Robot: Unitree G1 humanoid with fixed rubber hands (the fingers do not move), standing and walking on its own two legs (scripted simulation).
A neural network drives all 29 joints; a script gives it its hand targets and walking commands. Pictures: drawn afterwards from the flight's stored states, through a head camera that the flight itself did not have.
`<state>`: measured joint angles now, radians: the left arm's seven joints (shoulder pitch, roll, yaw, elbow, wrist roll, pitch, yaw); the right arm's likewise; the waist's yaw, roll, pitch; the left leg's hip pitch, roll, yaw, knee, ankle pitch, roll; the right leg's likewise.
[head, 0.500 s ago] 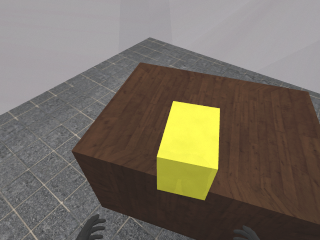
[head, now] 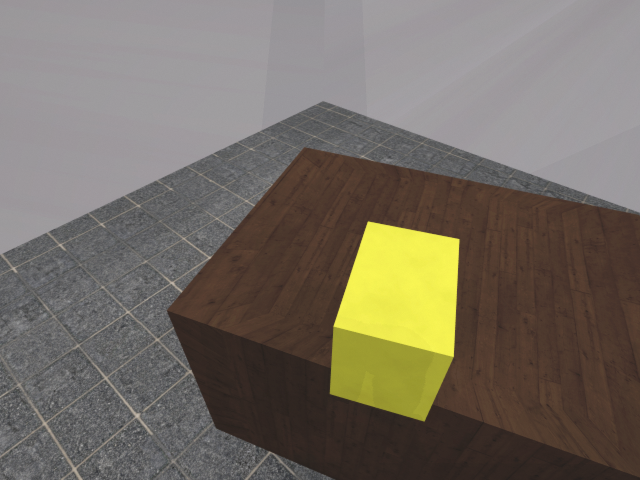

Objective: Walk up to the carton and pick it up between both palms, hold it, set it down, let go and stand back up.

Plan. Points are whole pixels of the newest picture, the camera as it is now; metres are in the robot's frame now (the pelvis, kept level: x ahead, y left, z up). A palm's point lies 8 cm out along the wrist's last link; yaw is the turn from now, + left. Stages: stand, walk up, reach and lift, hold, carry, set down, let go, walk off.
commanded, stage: stand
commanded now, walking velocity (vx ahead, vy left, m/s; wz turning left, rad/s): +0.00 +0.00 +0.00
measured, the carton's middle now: (394, 316) +0.44 -0.10 -0.08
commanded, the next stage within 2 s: none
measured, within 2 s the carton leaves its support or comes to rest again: neither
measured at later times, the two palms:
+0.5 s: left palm out of the picture -0.04 +0.19 -0.15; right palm out of the picture -0.02 -0.19 -0.15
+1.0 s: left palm out of the picture -0.03 +0.18 -0.15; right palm out of the picture -0.01 -0.19 -0.15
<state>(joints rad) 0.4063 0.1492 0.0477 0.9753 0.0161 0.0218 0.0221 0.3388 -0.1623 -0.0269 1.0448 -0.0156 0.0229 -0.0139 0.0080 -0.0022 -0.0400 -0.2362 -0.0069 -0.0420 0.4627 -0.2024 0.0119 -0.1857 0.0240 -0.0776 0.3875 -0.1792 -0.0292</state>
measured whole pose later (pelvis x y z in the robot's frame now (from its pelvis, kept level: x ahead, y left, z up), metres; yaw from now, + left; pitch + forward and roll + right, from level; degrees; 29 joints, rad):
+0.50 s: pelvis +0.01 +0.00 +0.00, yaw +0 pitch -2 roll +0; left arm 0.38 0.06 0.03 1.15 0.02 0.00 0.04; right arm 0.33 -0.09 0.00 1.15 -0.01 0.01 -0.04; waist 0.00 0.00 -0.01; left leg -0.20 -0.03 -0.03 0.44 -0.20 0.02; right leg -0.18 0.00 -0.06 0.42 -0.21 -0.02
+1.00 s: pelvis +0.02 +0.00 +0.00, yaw +0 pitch -3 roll +0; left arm 0.34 0.05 0.02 1.19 0.02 0.00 0.05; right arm 0.31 -0.08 0.00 1.18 -0.01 0.00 -0.05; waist 0.00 0.01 0.03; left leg -0.16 -0.03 -0.03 0.43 -0.22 0.01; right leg -0.14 0.01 -0.05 0.42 -0.23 -0.02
